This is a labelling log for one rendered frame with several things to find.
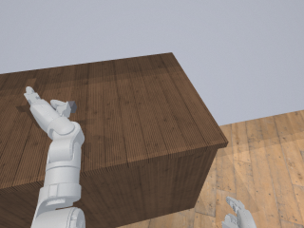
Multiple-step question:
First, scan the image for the robot left forearm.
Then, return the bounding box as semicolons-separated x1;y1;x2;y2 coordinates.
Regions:
30;116;85;228

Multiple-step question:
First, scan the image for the right robot hand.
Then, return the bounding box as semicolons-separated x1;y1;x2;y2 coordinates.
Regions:
221;196;257;228

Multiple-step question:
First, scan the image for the left robot hand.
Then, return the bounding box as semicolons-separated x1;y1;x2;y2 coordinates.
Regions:
24;86;71;133

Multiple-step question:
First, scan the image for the counter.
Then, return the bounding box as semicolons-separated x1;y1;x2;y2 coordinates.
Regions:
0;52;228;228

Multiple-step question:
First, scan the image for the left robot upper arm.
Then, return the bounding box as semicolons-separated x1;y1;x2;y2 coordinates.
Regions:
32;207;86;228

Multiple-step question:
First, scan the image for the tap lever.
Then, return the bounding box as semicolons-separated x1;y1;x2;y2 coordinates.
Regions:
51;101;77;113

